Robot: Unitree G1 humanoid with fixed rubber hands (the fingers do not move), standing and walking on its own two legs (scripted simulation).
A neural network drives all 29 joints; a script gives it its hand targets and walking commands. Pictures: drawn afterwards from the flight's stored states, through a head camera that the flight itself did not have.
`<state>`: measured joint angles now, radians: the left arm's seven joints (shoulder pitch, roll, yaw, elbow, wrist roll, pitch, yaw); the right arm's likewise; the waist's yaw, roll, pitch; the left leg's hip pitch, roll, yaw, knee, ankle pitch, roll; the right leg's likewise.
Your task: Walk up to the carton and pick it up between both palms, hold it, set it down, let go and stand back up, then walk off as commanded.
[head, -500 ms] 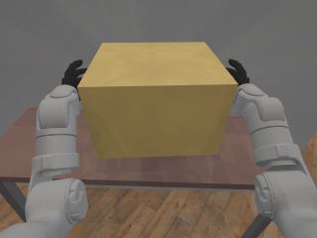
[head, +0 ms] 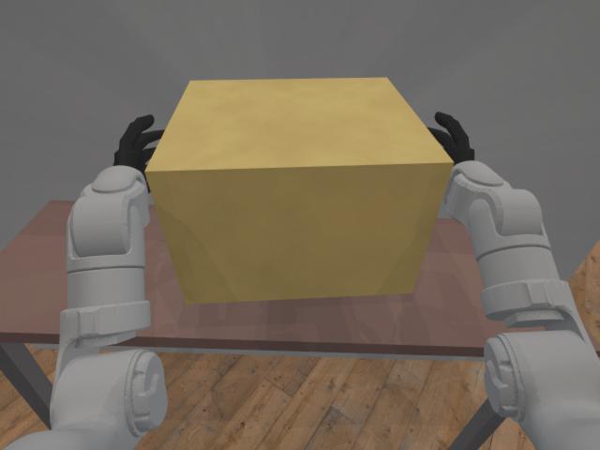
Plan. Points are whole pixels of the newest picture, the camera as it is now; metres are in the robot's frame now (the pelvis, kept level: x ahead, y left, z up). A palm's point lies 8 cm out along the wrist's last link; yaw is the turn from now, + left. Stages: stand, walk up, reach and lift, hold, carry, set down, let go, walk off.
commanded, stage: hold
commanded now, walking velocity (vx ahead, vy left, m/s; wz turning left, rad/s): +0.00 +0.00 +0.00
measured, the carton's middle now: (294, 180) +0.43 +0.00 +0.21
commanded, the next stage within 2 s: none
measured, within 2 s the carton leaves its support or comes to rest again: neither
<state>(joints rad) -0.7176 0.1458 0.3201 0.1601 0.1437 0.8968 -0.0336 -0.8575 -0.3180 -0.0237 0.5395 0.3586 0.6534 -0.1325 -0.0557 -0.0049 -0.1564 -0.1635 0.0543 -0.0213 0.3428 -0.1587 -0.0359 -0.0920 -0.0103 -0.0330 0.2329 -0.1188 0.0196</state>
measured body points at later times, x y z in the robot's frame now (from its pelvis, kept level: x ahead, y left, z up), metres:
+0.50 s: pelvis +0.00 +0.00 +0.00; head -0.07 +0.01 +0.44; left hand +0.38 +0.20 +0.25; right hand +0.39 -0.20 +0.27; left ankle +0.02 +0.14 -0.75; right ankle +0.00 -0.14 -0.75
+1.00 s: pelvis +0.00 +0.00 +0.00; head -0.07 +0.01 +0.44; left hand +0.37 +0.20 +0.25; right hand +0.38 -0.20 +0.26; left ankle +0.02 +0.14 -0.75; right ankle +0.00 -0.14 -0.75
